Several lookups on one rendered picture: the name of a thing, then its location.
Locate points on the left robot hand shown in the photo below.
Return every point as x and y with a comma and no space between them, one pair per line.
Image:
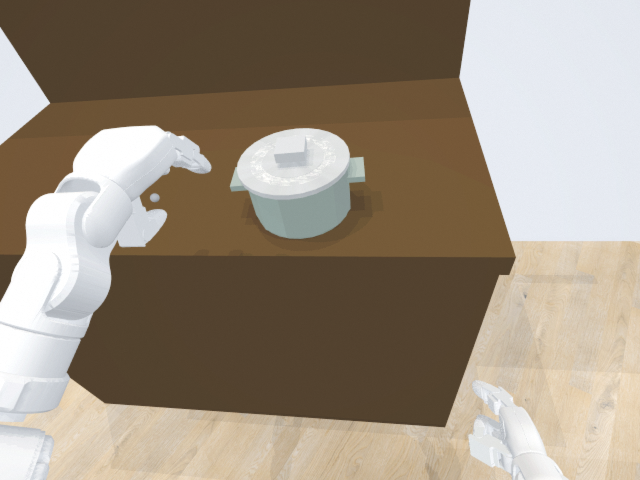
134,158

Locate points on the table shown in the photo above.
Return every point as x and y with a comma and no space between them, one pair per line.
372,321

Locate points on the left robot upper arm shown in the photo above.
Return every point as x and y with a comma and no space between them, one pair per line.
24,453

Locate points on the pot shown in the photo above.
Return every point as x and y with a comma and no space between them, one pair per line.
308,216

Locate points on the lid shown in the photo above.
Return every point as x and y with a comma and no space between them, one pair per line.
327,160

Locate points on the right robot forearm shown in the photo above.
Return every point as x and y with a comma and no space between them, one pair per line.
535,466

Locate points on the left robot forearm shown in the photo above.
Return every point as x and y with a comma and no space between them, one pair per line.
62,278

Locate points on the knob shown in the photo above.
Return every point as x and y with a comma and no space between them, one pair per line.
290,149

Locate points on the right robot hand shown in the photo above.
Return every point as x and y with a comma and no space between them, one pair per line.
498,443

